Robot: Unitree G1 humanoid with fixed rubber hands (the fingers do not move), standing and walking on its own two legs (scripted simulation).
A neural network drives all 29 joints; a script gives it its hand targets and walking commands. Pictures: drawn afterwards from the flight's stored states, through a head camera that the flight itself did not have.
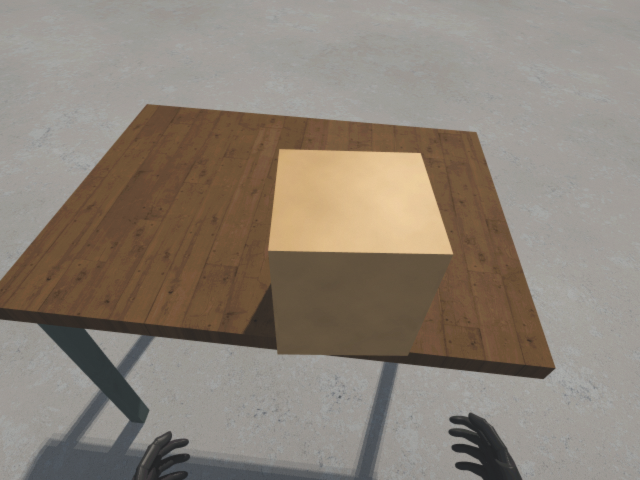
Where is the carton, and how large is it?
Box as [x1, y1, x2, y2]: [268, 149, 452, 355]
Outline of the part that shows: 279,149 268,247 277,353 407,355 452,255 450,245 420,153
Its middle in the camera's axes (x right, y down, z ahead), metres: +0.04 +0.02 +0.59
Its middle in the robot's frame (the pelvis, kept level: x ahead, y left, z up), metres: +0.44 -0.01 +0.03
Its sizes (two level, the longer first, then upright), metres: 0.210 0.200 0.250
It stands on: a table, 0.68 m high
